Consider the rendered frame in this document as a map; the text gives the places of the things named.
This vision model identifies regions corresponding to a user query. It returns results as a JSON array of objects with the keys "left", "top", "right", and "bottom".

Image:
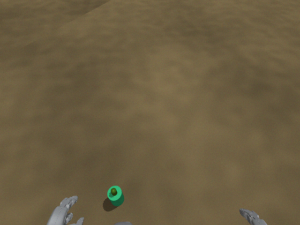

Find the bottle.
[{"left": 107, "top": 186, "right": 124, "bottom": 206}]

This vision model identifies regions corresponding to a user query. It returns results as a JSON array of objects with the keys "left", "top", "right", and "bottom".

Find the right robot hand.
[{"left": 240, "top": 208, "right": 267, "bottom": 225}]

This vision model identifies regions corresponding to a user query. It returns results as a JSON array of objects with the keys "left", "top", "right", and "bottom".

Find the left robot hand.
[{"left": 46, "top": 196, "right": 84, "bottom": 225}]

